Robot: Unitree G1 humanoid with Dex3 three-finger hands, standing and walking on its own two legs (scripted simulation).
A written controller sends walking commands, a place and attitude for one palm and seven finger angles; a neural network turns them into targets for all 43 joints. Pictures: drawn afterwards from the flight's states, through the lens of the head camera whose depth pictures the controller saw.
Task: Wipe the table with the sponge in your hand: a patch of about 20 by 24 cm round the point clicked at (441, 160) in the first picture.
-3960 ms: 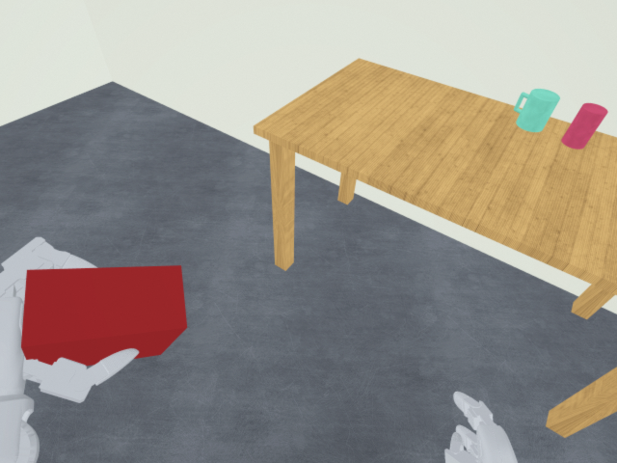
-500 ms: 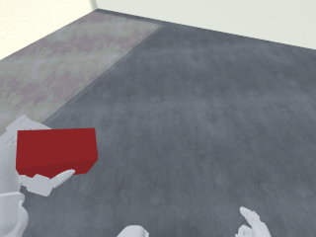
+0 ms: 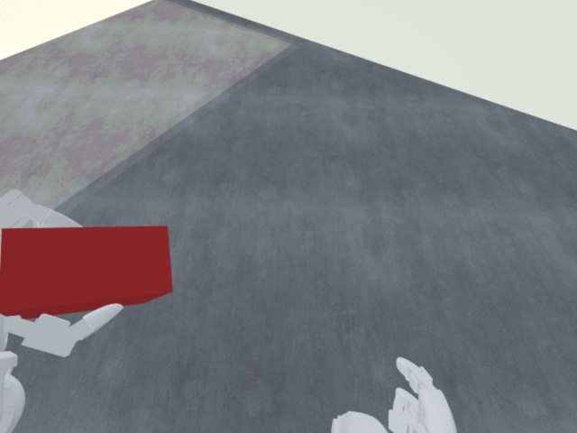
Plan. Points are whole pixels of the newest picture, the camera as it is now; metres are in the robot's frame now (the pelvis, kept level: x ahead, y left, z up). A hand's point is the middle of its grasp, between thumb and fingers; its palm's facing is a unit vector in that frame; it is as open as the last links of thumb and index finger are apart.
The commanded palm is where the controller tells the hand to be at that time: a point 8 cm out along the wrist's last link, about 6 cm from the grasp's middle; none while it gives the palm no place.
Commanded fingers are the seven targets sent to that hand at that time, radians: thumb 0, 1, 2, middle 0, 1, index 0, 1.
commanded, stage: walk around to get in front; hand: left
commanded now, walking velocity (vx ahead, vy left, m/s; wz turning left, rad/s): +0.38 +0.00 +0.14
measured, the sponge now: (111, 272) +0.24 +0.20 +0.16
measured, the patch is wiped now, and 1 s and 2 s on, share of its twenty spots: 0.00 0.00 0.00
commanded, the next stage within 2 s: turn to face it in 0.56 s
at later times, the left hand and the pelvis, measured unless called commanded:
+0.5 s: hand (150, 179) +0.34 +0.18 +0.19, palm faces +0.44 -0.75 -0.49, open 10.2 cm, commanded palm +0.27 +0.23 +0.18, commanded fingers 0.00 0.10 1.30 -1.20 -1.60 -1.20 -1.60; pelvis +0.15 -0.07 +0.01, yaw +9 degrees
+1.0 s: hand (162, 117) +0.45 +0.20 +0.19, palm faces +0.60 -0.63 -0.49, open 10.3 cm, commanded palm +0.41 +0.22 +0.18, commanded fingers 0.00 0.10 1.30 -1.20 -1.60 -1.20 -1.60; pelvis +0.30 -0.08 -0.01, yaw +9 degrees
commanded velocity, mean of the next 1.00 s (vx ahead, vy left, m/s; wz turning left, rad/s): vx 0.21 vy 0.00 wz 0.06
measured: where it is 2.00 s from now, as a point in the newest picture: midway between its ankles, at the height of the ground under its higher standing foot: (313, 429)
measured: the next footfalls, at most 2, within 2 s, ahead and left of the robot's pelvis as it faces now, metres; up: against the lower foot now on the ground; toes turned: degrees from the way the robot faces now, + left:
right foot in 0.20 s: +0.16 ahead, -0.16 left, +0.00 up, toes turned -8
left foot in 0.62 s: +0.29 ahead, +0.09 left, +0.00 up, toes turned +21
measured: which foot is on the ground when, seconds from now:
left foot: down 0.00-0.18, up 0.20-0.60, down 0.62-1.00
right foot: up 0.00-0.18, down 0.20-0.62, up 0.64-0.98, down 1.00-1.00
